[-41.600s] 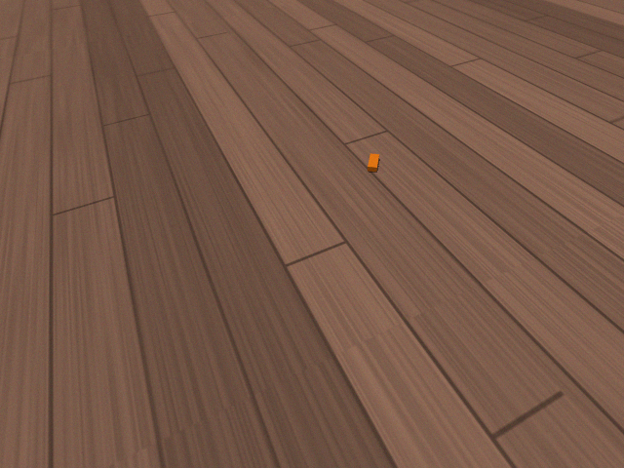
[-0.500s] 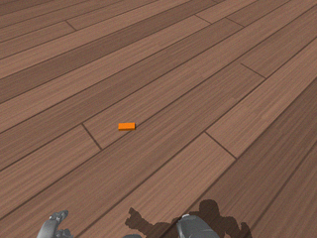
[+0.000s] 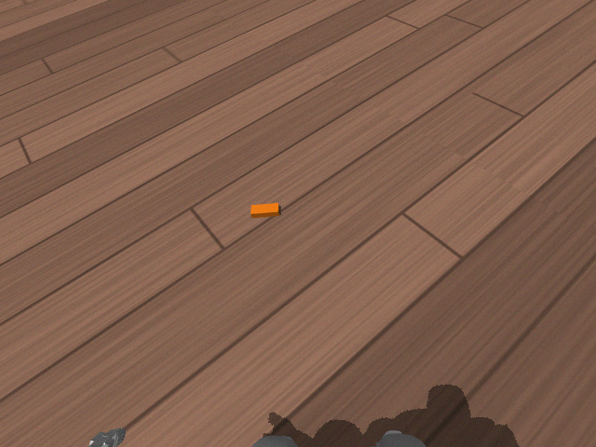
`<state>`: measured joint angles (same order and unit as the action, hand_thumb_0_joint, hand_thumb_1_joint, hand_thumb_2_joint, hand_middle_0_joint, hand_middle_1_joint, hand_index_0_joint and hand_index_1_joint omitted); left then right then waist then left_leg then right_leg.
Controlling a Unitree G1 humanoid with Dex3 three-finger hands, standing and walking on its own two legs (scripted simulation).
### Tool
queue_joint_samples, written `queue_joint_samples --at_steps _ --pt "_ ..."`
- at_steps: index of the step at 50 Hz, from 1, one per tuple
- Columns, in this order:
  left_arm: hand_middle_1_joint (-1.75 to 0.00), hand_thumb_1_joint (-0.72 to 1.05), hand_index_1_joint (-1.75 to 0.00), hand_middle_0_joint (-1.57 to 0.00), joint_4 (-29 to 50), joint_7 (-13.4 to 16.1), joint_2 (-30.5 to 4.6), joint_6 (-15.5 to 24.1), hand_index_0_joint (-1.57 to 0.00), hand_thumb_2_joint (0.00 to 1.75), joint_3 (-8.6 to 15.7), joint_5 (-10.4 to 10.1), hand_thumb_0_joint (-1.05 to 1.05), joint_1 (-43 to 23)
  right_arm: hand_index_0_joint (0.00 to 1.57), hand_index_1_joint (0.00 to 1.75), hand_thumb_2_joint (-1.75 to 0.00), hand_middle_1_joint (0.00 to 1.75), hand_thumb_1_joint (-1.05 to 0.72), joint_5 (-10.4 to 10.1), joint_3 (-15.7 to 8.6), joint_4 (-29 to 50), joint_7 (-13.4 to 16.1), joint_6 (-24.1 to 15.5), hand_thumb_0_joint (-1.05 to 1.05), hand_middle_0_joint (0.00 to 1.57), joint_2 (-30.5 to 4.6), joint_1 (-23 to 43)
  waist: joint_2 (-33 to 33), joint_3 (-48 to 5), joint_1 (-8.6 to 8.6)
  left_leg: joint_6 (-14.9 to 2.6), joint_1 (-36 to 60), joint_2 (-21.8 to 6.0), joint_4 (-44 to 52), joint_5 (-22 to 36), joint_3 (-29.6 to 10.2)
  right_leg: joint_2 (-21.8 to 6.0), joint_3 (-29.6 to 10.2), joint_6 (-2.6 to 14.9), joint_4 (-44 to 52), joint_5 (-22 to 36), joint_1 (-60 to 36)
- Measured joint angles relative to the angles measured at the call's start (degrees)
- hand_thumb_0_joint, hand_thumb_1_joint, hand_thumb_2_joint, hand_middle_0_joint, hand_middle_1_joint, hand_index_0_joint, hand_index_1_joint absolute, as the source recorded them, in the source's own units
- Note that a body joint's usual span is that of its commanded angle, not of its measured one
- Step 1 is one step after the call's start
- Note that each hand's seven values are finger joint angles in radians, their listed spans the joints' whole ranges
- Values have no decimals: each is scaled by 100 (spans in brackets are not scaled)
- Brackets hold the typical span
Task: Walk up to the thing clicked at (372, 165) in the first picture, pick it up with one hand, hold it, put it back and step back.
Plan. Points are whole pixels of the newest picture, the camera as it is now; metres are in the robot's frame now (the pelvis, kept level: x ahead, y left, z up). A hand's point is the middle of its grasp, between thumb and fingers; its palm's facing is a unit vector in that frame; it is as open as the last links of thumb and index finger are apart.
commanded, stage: step back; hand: left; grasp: from above
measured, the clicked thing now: (265, 210) +1.07 +0.27 -0.74
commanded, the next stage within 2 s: stand in 1.48 s
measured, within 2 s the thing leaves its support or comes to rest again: neither
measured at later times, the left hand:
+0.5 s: hand out of the picture -0.03 +0.26 -0.13, palm faces +0.05 -0.92 -0.39, open 7.4 cm
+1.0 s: hand out of the picture +0.07 +0.30 -0.15, palm faces -0.02 -0.92 -0.39, open 7.4 cm
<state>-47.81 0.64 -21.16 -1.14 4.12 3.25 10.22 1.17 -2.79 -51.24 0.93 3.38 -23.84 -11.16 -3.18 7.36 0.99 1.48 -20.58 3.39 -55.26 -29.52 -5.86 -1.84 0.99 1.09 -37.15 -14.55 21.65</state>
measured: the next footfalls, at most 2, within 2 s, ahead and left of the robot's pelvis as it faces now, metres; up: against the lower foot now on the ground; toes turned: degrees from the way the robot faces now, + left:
left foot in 0.06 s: -0.01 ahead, +0.13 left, +0.00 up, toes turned +0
right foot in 0.34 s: +0.02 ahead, -0.11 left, +0.00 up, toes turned -1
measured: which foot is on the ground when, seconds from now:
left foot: up 0.00-0.04, down 0.06-0.38, up 0.40-0.68, down 0.70-1.00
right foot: down 0.00-0.10, up 0.12-0.32, down 0.34-1.00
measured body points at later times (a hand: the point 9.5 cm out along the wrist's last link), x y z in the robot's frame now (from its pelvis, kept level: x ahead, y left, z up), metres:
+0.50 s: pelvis -0.04 -0.01 +0.01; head -0.03 -0.02 +0.46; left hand -0.03 +0.31 -0.10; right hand +0.06 -0.32 -0.12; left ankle -0.03 +0.13 -0.68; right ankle -0.04 -0.11 -0.72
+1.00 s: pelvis -0.01 +0.02 +0.00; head +0.02 +0.02 +0.45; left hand +0.07 +0.34 -0.12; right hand +0.11 -0.27 -0.12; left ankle +0.04 +0.16 -0.72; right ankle -0.02 -0.11 -0.72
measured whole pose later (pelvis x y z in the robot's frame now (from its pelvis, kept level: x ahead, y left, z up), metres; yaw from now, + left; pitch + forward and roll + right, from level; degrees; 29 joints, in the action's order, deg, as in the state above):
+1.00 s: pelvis -0.01 +0.02 +0.00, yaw -1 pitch -2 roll -2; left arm -57.5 0.0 -21.4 1.2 3.0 1.6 10.1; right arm 1.6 -2.0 -56.7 -0.2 0.2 -19.9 -4.4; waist -2.3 5.2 0.6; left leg 1.0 -20.3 -5.6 -38.2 -16.2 1.9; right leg 0.3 0.4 -0.7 -34.1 -19.3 12.8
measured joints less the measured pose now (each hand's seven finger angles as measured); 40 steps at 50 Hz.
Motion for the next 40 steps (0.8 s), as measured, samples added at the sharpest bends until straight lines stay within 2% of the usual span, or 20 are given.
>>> queue_joint_samples --at_steps 2,3,4,5,6,8,10,12,16,18,19,21,23,27,31,34,35,36,37,40 --pt "-30 90 -30 -21 47 -11 -70 18 -21 90 15 -15 1 -117 20 30 -90 30 -90 37 6 -131 -44 -28 1 20 61 -105 34 -4 -33 -55 434 -169 962 -120 227 -83 154 -17 -119 18 112" --pt "-30 90 -30 -21 48 -24 -113 9 -20 90 18 -34 1 -168 20 30 -90 30 -90 52 3 -199 -70 -58 1 20 99 -150 85 -15 -46 -105 677 -206 1534 38 319 -142 204 -42 -209 13 174" --pt "-30 90 -30 -21 24 -27 -184 -7 -20 90 27 -49 1 -217 20 30 -90 30 -90 75 -9 -294 -87 -87 1 20 192 -140 277 47 -14 -142 814 -97 1840 562 409 -265 128 -67 -323 2 207" --pt "-30 90 -30 -20 -20 -21 -240 -28 -20 90 40 -66 1 -203 20 30 -90 30 -90 113 -12 -369 -108 -108 1 20 291 -137 490 84 55 -173 927 22 1982 798 537 -341 -46 -36 -460 -173 235" --pt "-30 90 -30 -20 -99 -11 -234 -49 -20 90 43 -102 1 -129 20 30 -90 30 -90 153 0 -402 -134 -124 1 20 340 -184 553 9 76 -199 960 36 2033 874 594 -288 -156 -13 -597 -559 277" --pt "-30 90 -30 -20 -348 -44 -173 -89 -20 90 13 -126 1 34 20 30 -90 30 -90 170 32 -448 -188 -157 1 20 351 -302 424 -248 -67 -330 914 -99 2047 859 495 -51 -181 -29 -1007 -1155 339" --pt "-30 90 -30 -20 -526 -122 -185 -91 -20 90 3 -173 1 155 20 30 -90 30 -90 196 58 -496 -188 -191 1 21 384 -352 389 -395 -132 -331 951 -197 2210 985 434 96 -260 -12 -1276 -1117 279" --pt "-30 90 -30 -20 -614 -174 -217 -50 -20 90 13 -191 1 296 20 30 -90 30 -90 202 67 -511 -183 -241 1 21 417 -324 444 -482 -87 -260 976 -239 2360 1118 494 100 -272 1 -1195 -940 134" --pt "-30 90 -30 -20 -848 -222 -215 25 -20 90 36 -173 1 494 21 30 -90 30 -90 213 21 -419 -236 -291 1 21 390 -163 465 -549 -40 -199 873 -324 2271 1071 620 85 -105 -27 -219 -1019 -507" --pt "-30 90 -30 -20 -964 -187 -95 117 -20 90 38 -131 1 516 20 30 -90 30 -90 179 -23 -374 -237 -257 1 21 285 -62 221 -472 -20 -192 767 -525 1948 889 570 277 15 27 298 -359 -780" --pt "-30 90 -30 -20 -983 -170 -17 174 -20 90 27 -94 1 528 20 30 -90 30 -90 152 -46 -356 -221 -236 1 21 227 -50 49 -433 -38 -260 689 -609 1705 665 429 390 123 54 379 -264 -862" --pt "-30 90 -30 -20 -947 -166 52 277 -20 90 9 -40 1 601 20 30 -90 30 -90 143 -69 -370 -188 -201 1 20 203 -70 8 -489 44 -280 356 -450 1018 198 244 395 166 120 375 -308 -847" --pt "-30 90 -30 -20 -916 -163 83 336 -20 90 3 -46 1 642 20 30 -90 30 -90 126 -76 -384 -200 -223 1 20 180 -50 99 -450 167 -278 64 -271 489 118 226 290 86 181 422 -321 -876" --pt "-30 90 -30 -21 -882 -145 149 443 -20 90 -44 -95 1 693 20 30 -90 30 -90 97 -129 -358 -231 -321 1 20 40 13 32 -298 203 -214 -333 -322 348 514 137 180 96 53 738 -185 -1076" --pt "-30 90 -30 -21 -842 -133 66 416 -20 90 -75 -96 1 681 20 30 -90 30 -90 82 -131 -373 -231 -324 1 20 33 63 57 -226 194 -122 -281 -518 1154 763 326 67 116 -39 666 -304 -1116" --pt "-30 90 -30 -21 -780 -114 -46 323 -20 90 -106 -152 1 575 20 30 -90 30 -90 69 -110 -415 -215 -361 1 20 99 124 135 -186 152 -128 65 -568 2038 1412 560 -31 138 -136 280 -575 -1005" --pt "-30 90 -30 -21 -756 -106 -87 288 -20 90 -114 -171 1 520 20 30 -90 30 -90 71 -108 -439 -192 -384 1 20 137 161 188 -153 132 -114 177 -527 2248 1785 607 -85 129 -177 72 -706 -946" --pt "-30 90 -30 -20 -751 -92 -141 249 -20 90 -113 -191 1 435 20 30 -90 30 -91 80 -103 -480 -164 -402 1 20 224 228 339 -75 143 -95 227 -432 2235 1847 692 -196 52 -198 -134 -818 -899" --pt "-30 90 -30 -20 -746 -75 -165 210 -20 90 -113 -224 1 361 20 30 -90 30 -91 94 -79 -498 -147 -421 1 20 298 280 442 -33 170 -95 244 -388 2176 1779 780 -234 -82 -149 -341 -838 -812" --pt "-30 90 -30 -20 -771 -44 -165 91 -20 90 -163 -287 1 196 20 30 -90 30 -90 99 24 -502 -145 -440 1 20 456 379 434 -93 103 -157 207 -498 2050 1608 808 -16 -273 -4 -947 -1453 -545"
